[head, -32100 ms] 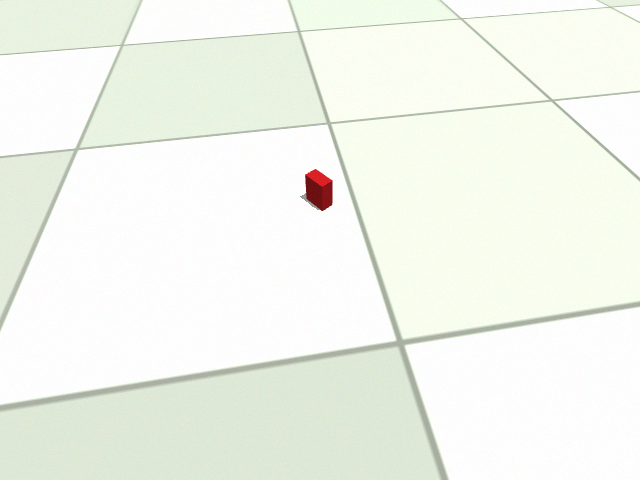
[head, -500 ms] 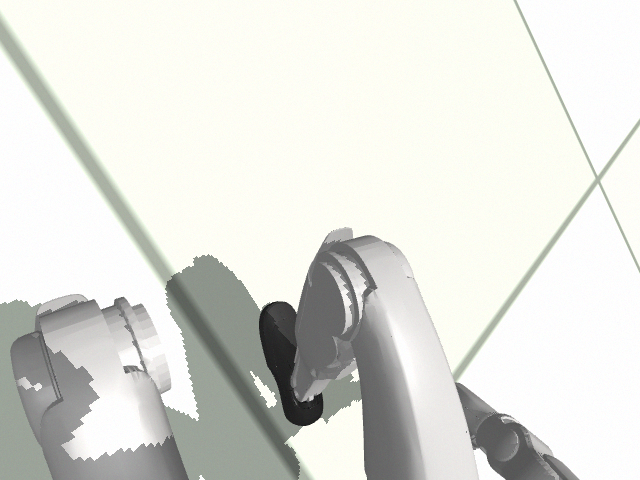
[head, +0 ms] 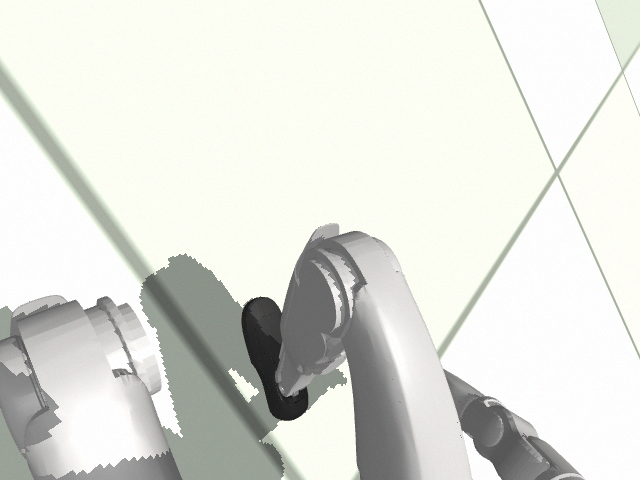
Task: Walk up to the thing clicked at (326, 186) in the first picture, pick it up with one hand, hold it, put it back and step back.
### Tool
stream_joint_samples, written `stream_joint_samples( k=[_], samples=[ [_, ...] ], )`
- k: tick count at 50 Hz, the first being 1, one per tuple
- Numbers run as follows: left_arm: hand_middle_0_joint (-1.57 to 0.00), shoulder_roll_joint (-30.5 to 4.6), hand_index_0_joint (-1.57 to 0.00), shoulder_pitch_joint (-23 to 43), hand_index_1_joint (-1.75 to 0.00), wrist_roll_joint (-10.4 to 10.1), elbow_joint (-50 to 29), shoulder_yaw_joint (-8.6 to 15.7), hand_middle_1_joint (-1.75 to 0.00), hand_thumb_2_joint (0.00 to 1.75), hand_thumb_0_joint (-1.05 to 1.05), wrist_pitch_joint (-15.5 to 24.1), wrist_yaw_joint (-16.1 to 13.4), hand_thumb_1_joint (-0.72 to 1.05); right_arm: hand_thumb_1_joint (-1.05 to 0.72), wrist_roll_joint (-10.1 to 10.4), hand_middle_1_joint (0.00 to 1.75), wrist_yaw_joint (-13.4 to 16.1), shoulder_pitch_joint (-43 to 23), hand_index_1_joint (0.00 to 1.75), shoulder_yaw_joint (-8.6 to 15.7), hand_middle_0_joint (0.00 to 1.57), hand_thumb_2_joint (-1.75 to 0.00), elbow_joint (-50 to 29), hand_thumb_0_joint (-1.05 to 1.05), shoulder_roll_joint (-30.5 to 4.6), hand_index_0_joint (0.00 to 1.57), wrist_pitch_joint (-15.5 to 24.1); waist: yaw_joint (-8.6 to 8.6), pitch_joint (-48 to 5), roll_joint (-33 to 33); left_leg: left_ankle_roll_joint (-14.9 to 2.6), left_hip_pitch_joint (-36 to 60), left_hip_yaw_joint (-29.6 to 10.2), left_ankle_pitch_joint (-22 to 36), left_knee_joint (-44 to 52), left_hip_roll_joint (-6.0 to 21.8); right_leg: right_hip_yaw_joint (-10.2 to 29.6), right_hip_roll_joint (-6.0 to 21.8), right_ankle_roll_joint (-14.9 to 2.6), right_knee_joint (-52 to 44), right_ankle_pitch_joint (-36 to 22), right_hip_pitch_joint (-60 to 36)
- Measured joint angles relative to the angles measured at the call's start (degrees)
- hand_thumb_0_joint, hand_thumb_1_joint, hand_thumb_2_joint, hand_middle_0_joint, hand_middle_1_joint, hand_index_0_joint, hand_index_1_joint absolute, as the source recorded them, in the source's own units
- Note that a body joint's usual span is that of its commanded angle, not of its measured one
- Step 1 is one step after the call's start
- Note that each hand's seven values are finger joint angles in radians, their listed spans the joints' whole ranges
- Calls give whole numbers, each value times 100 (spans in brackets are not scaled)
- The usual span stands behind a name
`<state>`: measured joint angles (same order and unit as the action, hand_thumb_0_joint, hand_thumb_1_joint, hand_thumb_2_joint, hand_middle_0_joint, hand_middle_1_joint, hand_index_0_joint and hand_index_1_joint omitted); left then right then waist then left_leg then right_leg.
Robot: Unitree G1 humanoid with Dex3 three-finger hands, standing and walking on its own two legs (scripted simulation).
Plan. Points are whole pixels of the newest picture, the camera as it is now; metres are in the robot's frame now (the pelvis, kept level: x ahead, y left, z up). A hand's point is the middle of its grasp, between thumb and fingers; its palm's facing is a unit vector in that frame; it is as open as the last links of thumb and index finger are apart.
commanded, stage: loosen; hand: left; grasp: from the side
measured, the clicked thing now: out of the picture +0.48 +0.33 -0.22
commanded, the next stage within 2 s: open in 0.18 s
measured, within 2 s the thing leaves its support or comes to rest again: rests again in 0.96 s
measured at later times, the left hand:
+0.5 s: hand out of the picture +0.47 +0.35 -0.17, palm faces +0.59 -0.81 -0.03, open 15.1 cm
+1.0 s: hand out of the picture +0.38 +0.43 -0.10, palm faces +0.49 -0.84 -0.23, open 16.6 cm
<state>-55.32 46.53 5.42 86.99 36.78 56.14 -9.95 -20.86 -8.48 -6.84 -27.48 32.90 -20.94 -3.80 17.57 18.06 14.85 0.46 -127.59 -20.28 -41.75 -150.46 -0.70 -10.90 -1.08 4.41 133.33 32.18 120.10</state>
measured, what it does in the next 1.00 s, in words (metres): stands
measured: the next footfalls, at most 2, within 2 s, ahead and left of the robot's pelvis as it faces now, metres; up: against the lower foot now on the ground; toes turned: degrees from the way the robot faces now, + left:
none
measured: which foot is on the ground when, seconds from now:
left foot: down 0.00-1.00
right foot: down 0.00-1.00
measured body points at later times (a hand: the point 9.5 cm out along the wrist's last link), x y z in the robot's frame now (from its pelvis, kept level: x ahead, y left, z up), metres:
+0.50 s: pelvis +0.00 +0.00 +0.00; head +0.25 +0.19 +0.32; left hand +0.43 +0.39 -0.17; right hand +0.14 -0.26 -0.03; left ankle +0.07 +0.12 -0.26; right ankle +0.16 -0.14 -0.26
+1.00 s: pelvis +0.00 +0.00 +0.03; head +0.19 +0.18 +0.39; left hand +0.35 +0.47 -0.08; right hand +0.18 -0.24 -0.03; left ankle +0.07 +0.12 -0.26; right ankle +0.16 -0.14 -0.26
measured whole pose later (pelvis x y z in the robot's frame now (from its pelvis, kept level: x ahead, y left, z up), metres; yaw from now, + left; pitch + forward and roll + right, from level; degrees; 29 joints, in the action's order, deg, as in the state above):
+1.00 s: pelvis +0.00 +0.00 +0.03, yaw +3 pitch +24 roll -15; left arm -47.6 36.2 5.5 64.0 34.4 32.2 3.6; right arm -8.1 -6.5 0.7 -13.7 34.2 -17.5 -6.9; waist 9.2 3.6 8.1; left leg -1.7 -127.9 -13.2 -40.6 -143.2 0.2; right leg -6.6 1.0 2.0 130.0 33.6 121.3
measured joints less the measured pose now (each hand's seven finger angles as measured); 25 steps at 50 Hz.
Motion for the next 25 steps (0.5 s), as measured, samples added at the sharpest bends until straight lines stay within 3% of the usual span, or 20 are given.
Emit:
stream_joint_samples(
  k=[10, 18, 25],
  samples=[
    [-34, -114, -43, 69, -82, -215, 203, -128, -82, 64, -1, 40, 49, -60, -88, -20, 30, 9, -77, 30, -117, 20, -89, -24, 0, -43, 20, 28, 23, 28, -14, -52, 7, -23, -53, -24, 29, -20, -27, 70, -33, 17, -37],
    [-37, -72, -44, 38, -62, -162, 91, -28, -65, 45, -2, 233, 80, -50, -88, -59, 30, 12, -105, 29, -185, 20, -88, -81, 0, -28, 21, 11, 7, 67, 81, -9, 65, -99, -60, -28, 20, -79, -28, 43, -54, 3, -94],
    [-28, -195, -32, 82, -39, -233, 31, 144, -41, 30, -2, 280, 169, -41, -88, -21, 30, 55, -160, 30, -207, 21, -88, -150, 0, -64, 21, -39, 32, 54, 39, -32, 67, -97, -14, -18, 41, -79, -49, 75, -81, -53, -102]
  ],
)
